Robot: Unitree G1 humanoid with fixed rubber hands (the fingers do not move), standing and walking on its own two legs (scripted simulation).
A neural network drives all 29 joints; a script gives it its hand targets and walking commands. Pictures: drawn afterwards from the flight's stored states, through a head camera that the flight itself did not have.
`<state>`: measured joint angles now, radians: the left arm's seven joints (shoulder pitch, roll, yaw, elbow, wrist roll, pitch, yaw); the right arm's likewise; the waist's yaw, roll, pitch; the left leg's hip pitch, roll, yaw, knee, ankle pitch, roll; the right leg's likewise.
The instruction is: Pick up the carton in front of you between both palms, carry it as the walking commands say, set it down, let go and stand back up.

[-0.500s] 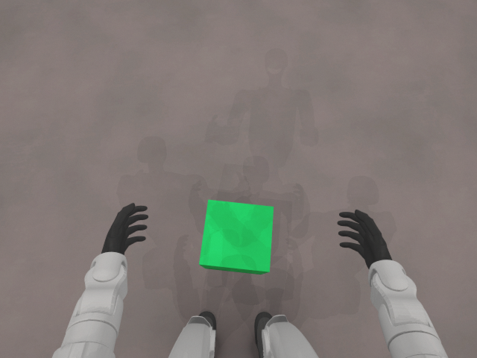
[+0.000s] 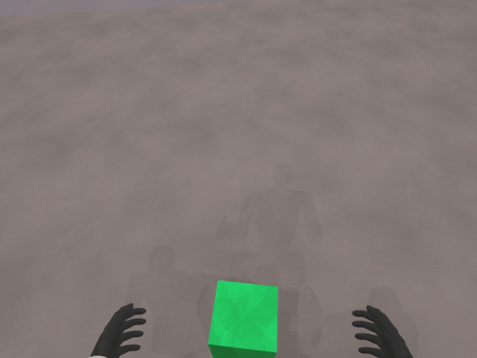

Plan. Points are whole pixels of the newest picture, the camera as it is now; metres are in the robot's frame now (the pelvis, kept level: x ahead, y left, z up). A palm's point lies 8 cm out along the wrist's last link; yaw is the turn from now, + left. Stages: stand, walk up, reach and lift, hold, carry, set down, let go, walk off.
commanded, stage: let go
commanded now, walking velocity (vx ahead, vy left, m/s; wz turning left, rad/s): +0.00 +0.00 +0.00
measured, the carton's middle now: (244, 324) +0.36 +0.00 -0.65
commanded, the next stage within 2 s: stand in 0.28 s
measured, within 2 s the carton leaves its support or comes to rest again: neither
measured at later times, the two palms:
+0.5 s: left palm out of the picture +0.13 +0.27 -0.09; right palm out of the picture +0.15 -0.29 -0.08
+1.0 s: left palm out of the picture +0.13 +0.29 -0.09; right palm out of the picture +0.14 -0.29 -0.09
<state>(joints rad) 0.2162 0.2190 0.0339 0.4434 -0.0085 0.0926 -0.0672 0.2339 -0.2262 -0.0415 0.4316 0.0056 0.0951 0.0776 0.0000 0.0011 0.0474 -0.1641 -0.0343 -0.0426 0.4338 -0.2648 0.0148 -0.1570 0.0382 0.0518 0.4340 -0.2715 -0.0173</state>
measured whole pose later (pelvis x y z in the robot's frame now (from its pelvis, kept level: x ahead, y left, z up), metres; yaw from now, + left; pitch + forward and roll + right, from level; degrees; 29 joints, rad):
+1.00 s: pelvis +0.01 +0.00 +0.00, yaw +1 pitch -1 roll +0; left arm 0.17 0.35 0.03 0.82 0.02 0.00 0.03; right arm 0.16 -0.35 -0.02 0.82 -0.02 -0.01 -0.03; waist 0.00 -0.01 0.01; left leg -0.15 -0.03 -0.04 0.45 -0.29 0.01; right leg -0.13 0.03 0.04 0.45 -0.30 -0.02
